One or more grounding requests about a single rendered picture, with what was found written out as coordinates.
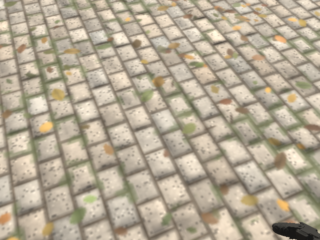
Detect right robot hand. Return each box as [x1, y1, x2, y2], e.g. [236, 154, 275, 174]
[272, 222, 320, 240]

